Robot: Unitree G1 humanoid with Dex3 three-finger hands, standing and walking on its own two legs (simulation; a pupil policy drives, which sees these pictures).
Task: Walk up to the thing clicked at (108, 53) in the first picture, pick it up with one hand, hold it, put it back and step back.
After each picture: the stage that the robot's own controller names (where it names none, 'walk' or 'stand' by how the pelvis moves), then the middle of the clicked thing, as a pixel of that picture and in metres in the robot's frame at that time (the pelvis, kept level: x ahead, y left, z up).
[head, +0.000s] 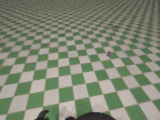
stand; (108, 53) +1.48 -0.41 -0.72
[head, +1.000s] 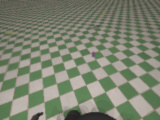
walk; (93, 54) +1.41 +0.03 -0.70
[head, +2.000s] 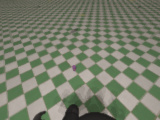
walk; (74, 68) +0.94 +0.34 -0.72
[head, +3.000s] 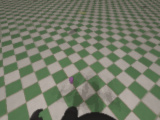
walk; (71, 80) +0.62 +0.28 -0.69
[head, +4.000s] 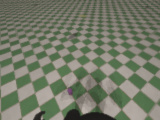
stand; (70, 91) +0.46 +0.28 -0.70
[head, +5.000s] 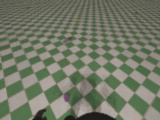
stand; (66, 98) +0.40 +0.28 -0.71
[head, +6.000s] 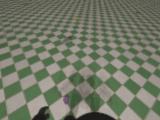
stand; (66, 100) +0.35 +0.26 -0.72
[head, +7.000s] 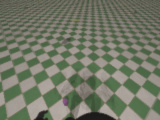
stand; (65, 102) +0.34 +0.28 -0.73
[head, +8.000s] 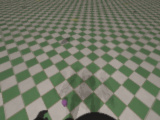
stand; (64, 103) +0.33 +0.29 -0.73
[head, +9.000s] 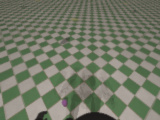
stand; (64, 103) +0.32 +0.29 -0.73
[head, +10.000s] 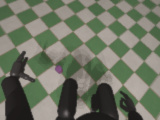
go down; (59, 69) +0.40 +0.28 -0.42
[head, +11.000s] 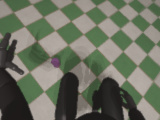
go down; (56, 63) +0.41 +0.29 -0.31
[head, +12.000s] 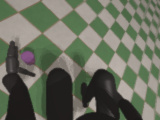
close in; (29, 58) +0.39 +0.33 -0.23
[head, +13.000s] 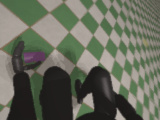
close; (34, 57) +0.41 +0.25 -0.25
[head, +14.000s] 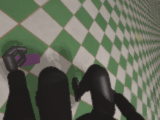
close; (28, 59) +0.39 +0.24 -0.24
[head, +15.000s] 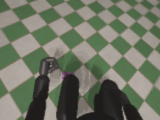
lift; (68, 75) +0.35 +0.18 -0.34
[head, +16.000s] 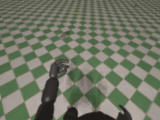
close; (71, 110) +0.22 +0.15 -0.67
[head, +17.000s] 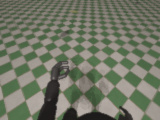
close; (70, 113) +0.18 +0.17 -0.70
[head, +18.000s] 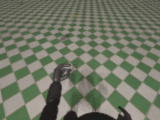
stand; (71, 115) +0.19 +0.16 -0.70
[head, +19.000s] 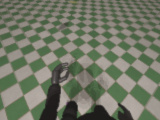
stand; (70, 105) +0.22 +0.16 -0.65
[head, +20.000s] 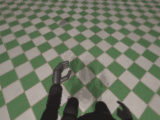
stand; (71, 101) +0.23 +0.16 -0.62
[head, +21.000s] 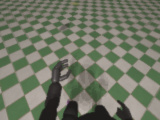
stand; (71, 103) +0.25 +0.16 -0.64
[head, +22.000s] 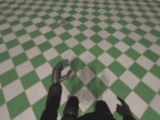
stand; (71, 98) +0.26 +0.17 -0.61
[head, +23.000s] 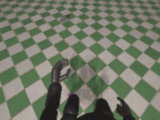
stand; (72, 96) +0.27 +0.17 -0.60
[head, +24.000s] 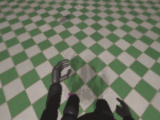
stand; (72, 96) +0.28 +0.17 -0.60
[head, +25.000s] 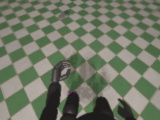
stand; (72, 93) +0.28 +0.17 -0.59
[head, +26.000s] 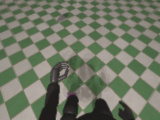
stand; (71, 95) +0.28 +0.17 -0.61
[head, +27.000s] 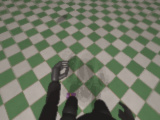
stand; (71, 95) +0.28 +0.17 -0.62
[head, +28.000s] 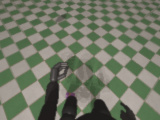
stand; (70, 95) +0.28 +0.17 -0.62
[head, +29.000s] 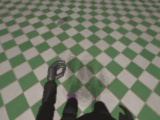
stand; (71, 96) +0.28 +0.17 -0.63
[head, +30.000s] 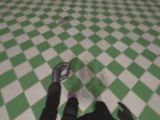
stand; (71, 96) +0.28 +0.16 -0.62
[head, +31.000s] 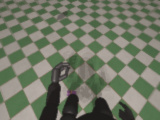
stand; (71, 93) +0.29 +0.17 -0.60
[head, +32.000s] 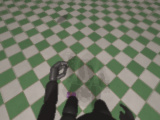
stand; (71, 95) +0.29 +0.17 -0.62
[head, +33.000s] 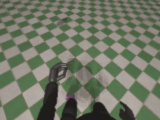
stand; (70, 97) +0.28 +0.16 -0.64
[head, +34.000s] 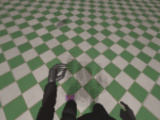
close; (70, 97) +0.28 +0.16 -0.65
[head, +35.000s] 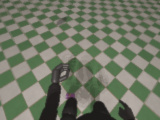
close; (70, 96) +0.29 +0.17 -0.63
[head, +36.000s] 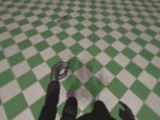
close; (70, 95) +0.29 +0.17 -0.63
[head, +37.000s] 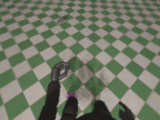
close; (71, 95) +0.29 +0.17 -0.62
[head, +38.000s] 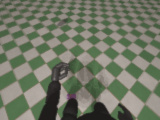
close; (71, 96) +0.29 +0.17 -0.64
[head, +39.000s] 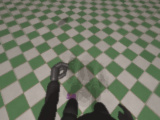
close; (71, 96) +0.29 +0.17 -0.64
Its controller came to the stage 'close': yes
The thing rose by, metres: 0.01
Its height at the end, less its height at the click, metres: -0.02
